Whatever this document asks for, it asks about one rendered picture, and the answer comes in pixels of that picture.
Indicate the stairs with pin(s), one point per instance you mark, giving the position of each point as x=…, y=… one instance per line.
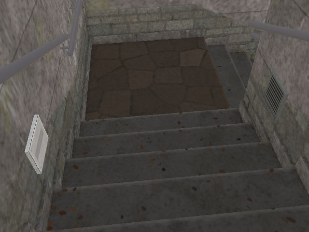
x=195, y=171
x=234, y=69

